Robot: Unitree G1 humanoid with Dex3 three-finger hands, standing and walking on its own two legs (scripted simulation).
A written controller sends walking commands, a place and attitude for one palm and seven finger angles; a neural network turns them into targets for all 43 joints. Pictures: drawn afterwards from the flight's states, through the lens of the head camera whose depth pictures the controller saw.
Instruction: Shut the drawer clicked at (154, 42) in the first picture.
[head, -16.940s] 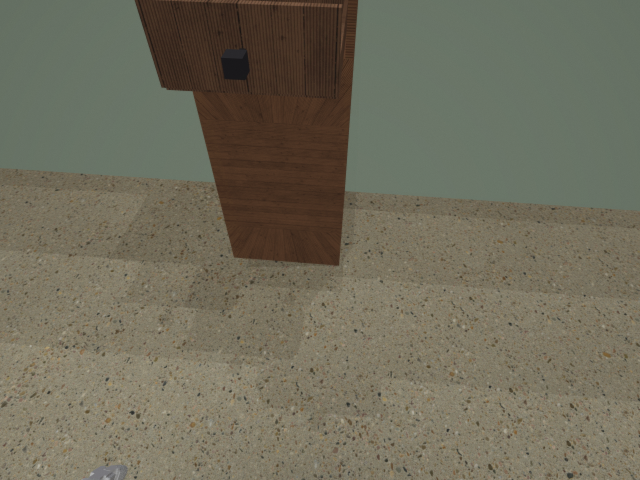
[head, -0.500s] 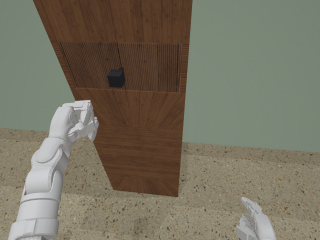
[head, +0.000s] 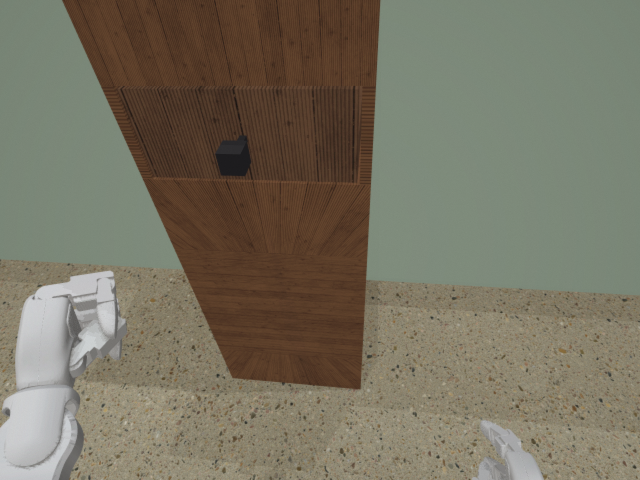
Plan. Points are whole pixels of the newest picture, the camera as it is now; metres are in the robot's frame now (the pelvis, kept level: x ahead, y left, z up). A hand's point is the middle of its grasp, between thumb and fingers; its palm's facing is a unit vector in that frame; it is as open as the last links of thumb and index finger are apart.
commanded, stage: draw the hand back to the body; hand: left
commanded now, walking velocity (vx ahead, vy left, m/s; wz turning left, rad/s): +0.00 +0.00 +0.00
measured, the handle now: (237, 151) +0.56 +0.18 +0.15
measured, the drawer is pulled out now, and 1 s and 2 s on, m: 0.00 0.00 0.00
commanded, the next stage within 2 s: step back with the hand held close in 0.36 s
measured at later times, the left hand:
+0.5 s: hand (68, 373) +0.17 +0.25 +0.15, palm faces +0.45 -0.82 -0.35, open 3.3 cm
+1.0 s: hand (44, 400) +0.15 +0.26 +0.15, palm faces +0.31 -0.81 -0.50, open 3.2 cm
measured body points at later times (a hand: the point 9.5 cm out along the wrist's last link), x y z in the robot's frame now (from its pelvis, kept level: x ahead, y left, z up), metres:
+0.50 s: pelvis -0.01 +0.00 +0.00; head -0.03 -0.02 +0.45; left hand +0.14 +0.29 +0.17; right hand +0.20 -0.20 -0.08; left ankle +0.00 +0.11 -0.74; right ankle -0.03 -0.11 -0.74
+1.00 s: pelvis -0.05 +0.02 -0.01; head -0.02 +0.02 +0.44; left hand +0.12 +0.30 +0.18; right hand +0.13 -0.22 -0.09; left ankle +0.00 +0.11 -0.74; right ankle -0.03 -0.11 -0.74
